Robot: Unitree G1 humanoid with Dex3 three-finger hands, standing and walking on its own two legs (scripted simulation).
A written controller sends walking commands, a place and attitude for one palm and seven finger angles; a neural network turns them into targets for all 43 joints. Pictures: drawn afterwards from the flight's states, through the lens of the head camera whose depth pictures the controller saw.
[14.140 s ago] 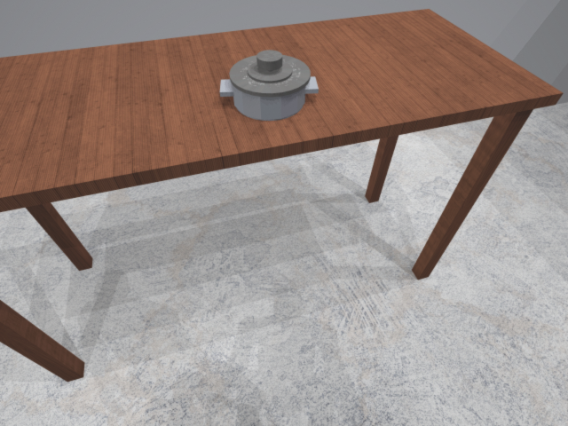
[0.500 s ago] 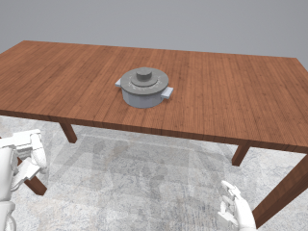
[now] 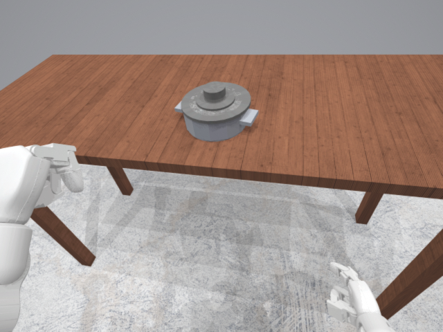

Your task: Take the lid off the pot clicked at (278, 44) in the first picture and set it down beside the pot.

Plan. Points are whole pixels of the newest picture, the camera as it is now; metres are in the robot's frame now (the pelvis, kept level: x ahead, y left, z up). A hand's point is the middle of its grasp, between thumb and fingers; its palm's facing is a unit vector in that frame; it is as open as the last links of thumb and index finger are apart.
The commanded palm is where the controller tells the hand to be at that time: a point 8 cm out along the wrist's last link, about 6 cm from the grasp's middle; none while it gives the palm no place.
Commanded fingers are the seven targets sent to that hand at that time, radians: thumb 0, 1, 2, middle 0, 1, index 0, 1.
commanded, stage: reach forward and open the fingers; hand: left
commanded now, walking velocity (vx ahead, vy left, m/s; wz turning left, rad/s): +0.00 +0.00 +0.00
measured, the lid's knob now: (214, 90) +0.57 +0.12 +0.16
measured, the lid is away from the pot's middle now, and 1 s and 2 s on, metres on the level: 0.00 0.00 0.00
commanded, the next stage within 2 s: move the open hand above the knob in 0.80 s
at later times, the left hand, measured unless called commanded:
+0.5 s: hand (80, 172) +0.26 +0.25 +0.21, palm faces -0.05 +0.04 -1.00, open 7.2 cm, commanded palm +0.23 +0.24 +0.28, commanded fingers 0.00 -0.42 1.74 -0.94 -0.08 -0.94 -0.08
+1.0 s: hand (99, 148) +0.29 +0.23 +0.23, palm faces -0.06 +0.01 -1.00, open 10.0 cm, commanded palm +0.27 +0.22 +0.29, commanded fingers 0.00 -0.40 1.69 -0.87 -0.08 -0.87 -0.08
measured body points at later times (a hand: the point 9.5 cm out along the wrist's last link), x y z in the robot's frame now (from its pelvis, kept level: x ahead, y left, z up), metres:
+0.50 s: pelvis -0.01 -0.03 +0.00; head -0.03 -0.08 +0.45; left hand +0.25 +0.24 +0.27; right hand +0.22 -0.24 -0.09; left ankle +0.01 +0.11 -0.74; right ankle +0.03 -0.13 -0.74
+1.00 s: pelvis -0.03 -0.01 +0.00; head -0.05 -0.06 +0.45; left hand +0.29 +0.23 +0.28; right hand +0.19 -0.23 -0.09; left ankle +0.01 +0.11 -0.74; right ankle +0.03 -0.13 -0.74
